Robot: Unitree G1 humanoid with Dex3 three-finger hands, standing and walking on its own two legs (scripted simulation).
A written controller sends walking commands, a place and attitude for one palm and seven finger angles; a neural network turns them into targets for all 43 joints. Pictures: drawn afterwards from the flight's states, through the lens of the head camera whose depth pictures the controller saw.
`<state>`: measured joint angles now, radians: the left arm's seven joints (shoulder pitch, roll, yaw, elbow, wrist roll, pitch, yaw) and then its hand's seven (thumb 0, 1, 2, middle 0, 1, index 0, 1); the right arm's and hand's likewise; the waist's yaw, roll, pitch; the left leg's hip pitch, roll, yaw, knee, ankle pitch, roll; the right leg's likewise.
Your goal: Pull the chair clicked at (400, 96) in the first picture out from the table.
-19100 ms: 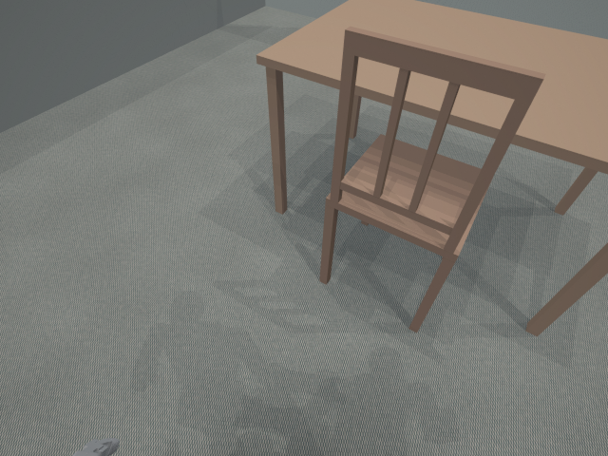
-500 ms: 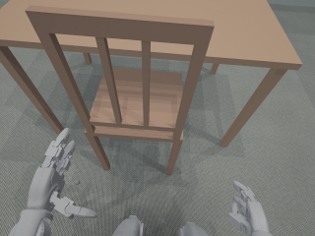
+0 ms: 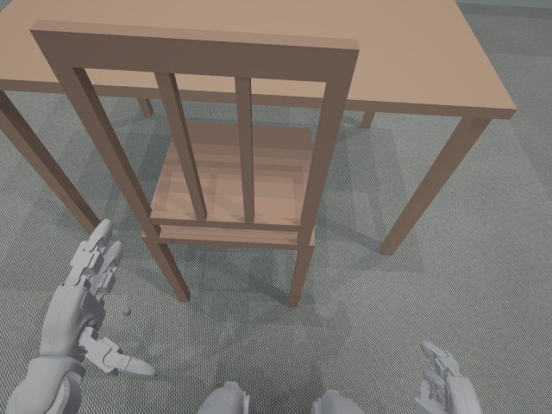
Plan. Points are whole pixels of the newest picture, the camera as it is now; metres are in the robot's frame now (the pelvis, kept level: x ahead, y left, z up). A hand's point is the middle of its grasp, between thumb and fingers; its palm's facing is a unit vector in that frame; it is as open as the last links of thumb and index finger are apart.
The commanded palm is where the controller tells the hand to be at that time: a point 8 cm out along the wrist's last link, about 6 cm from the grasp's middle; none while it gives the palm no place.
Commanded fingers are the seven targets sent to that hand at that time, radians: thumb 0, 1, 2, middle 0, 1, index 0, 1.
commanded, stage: raise the hand toward the chair's back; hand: left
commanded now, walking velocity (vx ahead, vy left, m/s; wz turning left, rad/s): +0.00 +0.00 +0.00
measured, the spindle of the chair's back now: (187, 161) +0.51 +0.18 +0.03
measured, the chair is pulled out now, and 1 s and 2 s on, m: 0.00 0.00 0.00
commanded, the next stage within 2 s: aim the fingers beside a spindle in 0.26 s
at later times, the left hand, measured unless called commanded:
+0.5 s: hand (135, 311) +0.24 +0.20 +0.03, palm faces +0.02 -1.00 -0.05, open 16.9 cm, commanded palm +0.23 +0.25 +0.03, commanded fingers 0.00 -0.50 0.30 -0.06 -0.08 -0.06 -0.08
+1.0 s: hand (158, 286) +0.29 +0.18 +0.01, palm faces -0.01 -1.00 -0.03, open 16.9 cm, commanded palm +0.27 +0.23 +0.01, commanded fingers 0.00 -0.50 0.30 -0.06 -0.08 -0.06 -0.08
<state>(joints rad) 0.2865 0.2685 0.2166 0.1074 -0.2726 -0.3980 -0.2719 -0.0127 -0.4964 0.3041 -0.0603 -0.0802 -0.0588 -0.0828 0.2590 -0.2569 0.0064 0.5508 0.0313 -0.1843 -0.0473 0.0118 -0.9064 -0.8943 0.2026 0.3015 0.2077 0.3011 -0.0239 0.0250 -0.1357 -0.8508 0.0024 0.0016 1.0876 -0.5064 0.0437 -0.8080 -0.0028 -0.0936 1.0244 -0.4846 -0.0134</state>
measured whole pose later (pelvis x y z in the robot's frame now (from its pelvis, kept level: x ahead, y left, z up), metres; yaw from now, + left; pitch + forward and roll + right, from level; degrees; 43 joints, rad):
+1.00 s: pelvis -0.01 -0.01 -0.02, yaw +0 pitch +18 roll -2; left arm 0.06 0.25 0.20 0.28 -0.24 -0.44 -0.25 -0.01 -0.50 0.30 -0.06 -0.08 -0.06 -0.08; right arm 0.24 -0.25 0.01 0.58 0.02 -0.17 -0.04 0.01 -0.91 -0.89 0.20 0.30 0.21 0.30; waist -0.03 0.02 -0.15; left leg -0.96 0.01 0.00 1.16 -0.52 0.04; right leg -0.92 0.00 -0.09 1.12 -0.51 -0.02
